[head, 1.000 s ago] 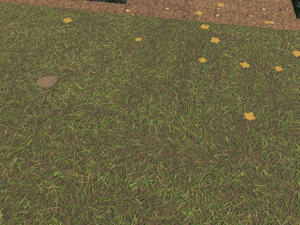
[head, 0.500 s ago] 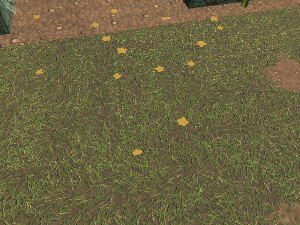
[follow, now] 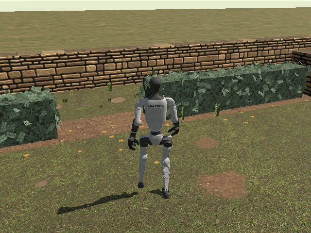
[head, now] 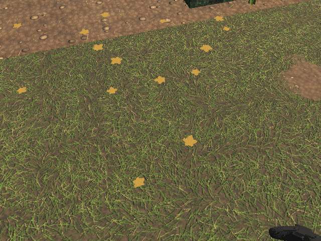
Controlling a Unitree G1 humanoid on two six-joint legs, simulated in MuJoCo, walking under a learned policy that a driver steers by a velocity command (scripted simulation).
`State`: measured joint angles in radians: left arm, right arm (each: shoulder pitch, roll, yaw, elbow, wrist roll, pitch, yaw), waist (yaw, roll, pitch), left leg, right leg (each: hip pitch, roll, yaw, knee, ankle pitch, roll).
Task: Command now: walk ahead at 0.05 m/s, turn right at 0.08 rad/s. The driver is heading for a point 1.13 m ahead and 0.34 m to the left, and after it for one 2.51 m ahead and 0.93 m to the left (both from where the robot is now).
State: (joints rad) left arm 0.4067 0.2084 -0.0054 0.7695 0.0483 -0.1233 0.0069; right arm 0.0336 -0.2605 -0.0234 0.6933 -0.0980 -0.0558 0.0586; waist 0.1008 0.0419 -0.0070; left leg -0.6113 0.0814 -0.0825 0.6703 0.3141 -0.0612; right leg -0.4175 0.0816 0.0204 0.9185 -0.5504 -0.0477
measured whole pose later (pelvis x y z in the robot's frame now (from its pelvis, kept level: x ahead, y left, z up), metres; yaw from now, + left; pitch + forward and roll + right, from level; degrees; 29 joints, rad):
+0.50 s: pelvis +0.11 +0.08 -0.13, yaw +12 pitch +4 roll +0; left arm 0.22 0.19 -0.07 0.65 0.08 -0.02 -0.02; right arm 0.38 -0.21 -0.01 0.79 -0.04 -0.11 0.02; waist -0.06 0.01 -0.03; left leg -0.45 -0.11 -0.09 0.55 -0.19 0.09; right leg -0.92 -0.09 -0.01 1.41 -0.28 0.11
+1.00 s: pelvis +0.26 +0.02 -0.11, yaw +29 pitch +2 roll +2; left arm 0.44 0.19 0.01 0.89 0.10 -0.13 -0.03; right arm 0.17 -0.22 -0.05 0.84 -0.04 -0.08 0.07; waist 0.06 -0.01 -0.04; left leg -0.84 -0.03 -0.14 0.98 0.22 0.05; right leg -0.05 0.00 -0.19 0.28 -0.27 -0.07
